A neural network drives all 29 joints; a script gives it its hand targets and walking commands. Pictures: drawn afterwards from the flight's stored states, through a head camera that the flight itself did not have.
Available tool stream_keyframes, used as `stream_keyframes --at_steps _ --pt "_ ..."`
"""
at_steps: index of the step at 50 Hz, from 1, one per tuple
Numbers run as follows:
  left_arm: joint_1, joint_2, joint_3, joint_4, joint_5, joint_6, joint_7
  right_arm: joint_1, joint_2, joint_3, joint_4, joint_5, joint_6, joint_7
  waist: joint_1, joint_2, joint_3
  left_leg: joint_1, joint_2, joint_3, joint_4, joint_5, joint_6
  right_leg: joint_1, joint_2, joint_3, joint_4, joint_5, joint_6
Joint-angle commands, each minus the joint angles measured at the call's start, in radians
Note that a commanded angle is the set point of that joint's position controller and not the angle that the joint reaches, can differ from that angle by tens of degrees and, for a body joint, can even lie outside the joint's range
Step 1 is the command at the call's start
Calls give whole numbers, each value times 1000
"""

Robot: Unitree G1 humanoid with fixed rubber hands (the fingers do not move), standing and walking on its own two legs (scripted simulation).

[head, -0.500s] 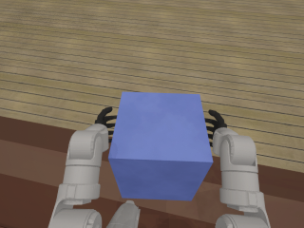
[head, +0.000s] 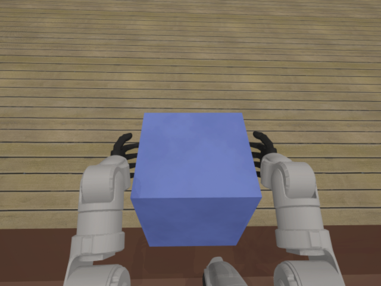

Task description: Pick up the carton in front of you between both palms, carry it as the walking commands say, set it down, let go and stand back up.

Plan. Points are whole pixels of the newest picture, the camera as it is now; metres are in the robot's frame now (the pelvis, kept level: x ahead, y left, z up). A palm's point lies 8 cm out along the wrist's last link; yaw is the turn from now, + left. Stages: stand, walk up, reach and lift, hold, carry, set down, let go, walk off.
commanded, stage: carry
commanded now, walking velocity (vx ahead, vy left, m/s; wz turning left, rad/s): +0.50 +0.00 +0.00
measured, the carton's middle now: (193, 183) +0.34 -0.04 +0.00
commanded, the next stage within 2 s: none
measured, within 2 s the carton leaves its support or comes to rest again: neither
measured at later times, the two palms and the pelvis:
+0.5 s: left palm (120, 98) +0.71 +0.16 -0.04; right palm (208, 94) +0.72 -0.14 -0.05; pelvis +0.37 -0.02 -0.14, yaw -1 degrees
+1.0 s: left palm (146, 65) +1.11 +0.09 -0.18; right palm (207, 64) +1.10 -0.21 -0.17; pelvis +0.75 -0.04 -0.29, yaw -1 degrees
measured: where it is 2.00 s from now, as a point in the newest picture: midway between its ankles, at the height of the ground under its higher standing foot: (175, 142)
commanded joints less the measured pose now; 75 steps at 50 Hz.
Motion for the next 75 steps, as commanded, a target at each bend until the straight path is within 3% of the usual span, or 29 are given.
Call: stream_keyframes --at_steps 1,4,5,6,7,8,11,21,23,25,26,27,28,30,32,40,45,46,47,48,49,50,53,65,68,69,70,71,75 --pt "-736 -966 -667 -162 -341 -65 -174 -776 1157 673 -247 500 -39 295 29 126 -459 101 136 -151 -17 621 33 355 87 -127 -142 348 -29" --pt "-699 -920 -681 -161 -344 -47 -179 -667 1118 661 -182 446 -29 292 203 115 -494 26 173 -78 334 837 -15 645 51 -101 -275 239 -56" --pt "-656 -896 -671 -126 -340 -41 -187 -655 1096 646 -162 429 -20 291 287 -58 -445 -116 116 -16 603 655 -57 771 31 -93 -351 199 -84" --pt "-629 -879 -661 -89 -345 -27 -197 -650 1055 621 -127 406 -12 288 234 -152 -411 -342 59 18 756 -21 -69 887 -107 43 -169 525 -91" --pt "-634 -855 -663 -39 -358 -17 -204 -599 1031 589 -85 374 11 275 192 -193 -527 -552 49 -75 827 -107 -102 1133 -278 330 -53 619 -236" --pt "-629 -893 -669 -13 -394 -18 -213 -579 985 550 -96 326 22 262 231 -175 -600 -643 85 -102 793 -46 -99 1097 -330 563 -155 13 -327" --pt "-802 -1022 -730 -53 -502 -20 -244 -614 992 503 -88 274 20 247 201 62 -446 -599 159 -132 464 126 -115 787 -258 506 -168 47 -295" --pt "-847 -1133 -771 -133 -608 -91 -267 -672 1030 568 -260 236 -42 205 294 -84 -404 -148 55 88 -308 888 -85 548 30 106 -3 -41 -135" --pt "-793 -1106 -765 -131 -589 -86 -263 -653 984 573 -293 223 -33 197 239 -122 -464 28 68 80 -281 1028 -59 517 15 44 170 -52 -110" --pt "-760 -1077 -764 -104 -565 -79 -259 -615 946 580 -293 226 -20 200 71 -60 -498 299 111 39 -389 928 -23 410 -32 -5 482 174 -61" --pt "-742 -1057 -760 -85 -548 -70 -256 -590 921 575 -271 224 -14 206 12 109 -443 422 173 -5 -434 929 5 238 43 -69 721 -264 -21" --pt "-715 -1029 -737 -51 -526 -50 -249 -568 885 566 -225 228 -2 210 113 208 -522 730 405 -303 -161 1356 100 -68 84 -5 857 -742 34" --pt "-669 -982 -700 -21 -492 -31 -239 -544 894 573 -175 248 6 215 54 243 -594 841 495 -519 -165 1155 218 -240 75 29 904 -762 44" --pt "-668 -957 -668 -19 -438 -20 -222 -581 975 606 -182 315 12 238 42 32 -506 617 361 -464 -245 828 148 -232 11 17 619 -586 15" --pt "-681 -972 -638 -40 -394 -27 -216 -687 1059 656 -202 380 0 258 65 46 -498 471 419 -557 -236 873 212 -195 -12 60 477 -574 38" --pt "-722 -962 -652 -169 -325 -87 -184 -796 1169 724 -290 523 -53 293 -11 80 -433 229 171 -249 -144 618 82 129 56 -86 -153 140 4" --pt "-645 -855 -656 -167 -289 -63 -173 -668 1112 702 -196 480 -46 291 101 103 -450 171 149 -108 214 641 12 540 17 -127 -453 347 -41" --pt "-616 -836 -647 -144 -289 -56 -181 -641 1092 690 -167 462 -40 290 159 27 -477 43 129 -65 370 539 -18 726 -5 -105 -425 244 -44" --pt "-628 -815 -644 -122 -295 -45 -191 -647 1082 674 -137 447 -34 289 142 -111 -502 -238 95 -52 601 -35 -61 980 -196 44 -197 643 -76" --pt "-599 -806 -626 -44 -303 -34 -195 -626 1061 646 -94 429 -12 282 167 -205 -627 -490 84 -86 792 -164 -109 1290 -370 298 -16 779 -206" --pt "-550 -822 -619 -1 -322 -36 -199 -593 1044 622 -93 408 1 274 233 -224 -732 -604 104 -88 869 -112 -121 1306 -434 514 -137 245 -317" --pt "-572 -892 -650 -20 -359 -39 -209 -628 1045 616 -124 395 3 269 237 -118 -717 -624 138 -90 785 -46 -114 1206 -363 541 -220 -106 -296" --pt "-787 -1046 -743 -156 -487 -51 -233 -682 1094 599 -186 346 -11 251 214 10 -565 -565 168 -74 591 137 -115 914 -265 414 -255 79 -249" --pt "-743 -1062 -830 -202 -563 -100 -271 -577 987 634 -341 220 -71 196 229 -100 -483 -288 100 103 -240 568 -95 851 -120 47 -248 469 -118" --pt "-699 -1006 -810 -181 -527 -83 -257 -553 957 649 -326 244 -45 210 137 -103 -543 142 75 161 -462 722 -58 746 -107 -65 -55 544 -32" --pt "-692 -984 -802 -164 -509 -75 -253 -535 946 640 -311 250 -34 219 106 -65 -568 343 182 48 -433 788 -41 598 -97 -74 70 317 -7" --pt "-669 -983 -799 -139 -495 -60 -252 -530 916 625 -283 252 -21 226 124 158 -694 662 488 -291 -285 1229 60 351 -34 -84 279 -337 38" --pt "-620 -954 -761 -104 -477 -43 -247 -486 907 623 -220 258 -12 232 108 298 -767 823 575 -598 -393 981 210 95 95 -27 526 -669 76" --pt "-638 -1018 -721 -103 -430 -28 -238 -603 1055 661 -281 341 9 271 125 70 -555 589 453 -353 -504 851 57 29 -31 -25 332 -492 58"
